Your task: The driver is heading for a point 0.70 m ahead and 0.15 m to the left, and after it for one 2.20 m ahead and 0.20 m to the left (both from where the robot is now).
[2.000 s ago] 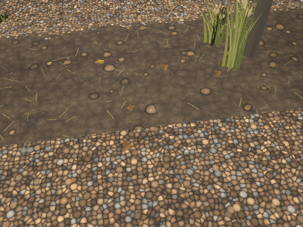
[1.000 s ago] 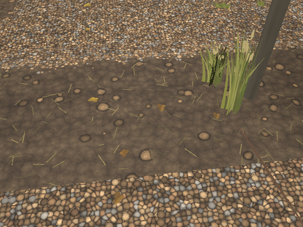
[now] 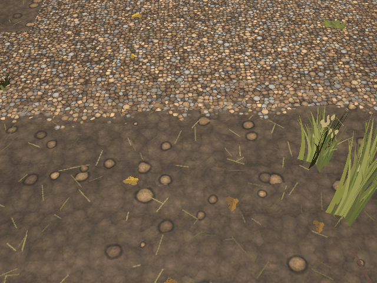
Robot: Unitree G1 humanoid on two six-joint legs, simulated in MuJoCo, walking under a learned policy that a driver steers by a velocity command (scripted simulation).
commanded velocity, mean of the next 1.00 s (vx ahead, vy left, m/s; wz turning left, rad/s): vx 0.48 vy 0.00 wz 0.42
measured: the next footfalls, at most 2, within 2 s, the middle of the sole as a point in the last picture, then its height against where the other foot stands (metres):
left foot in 0.30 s outside the picture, level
right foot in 0.86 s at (178, 233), level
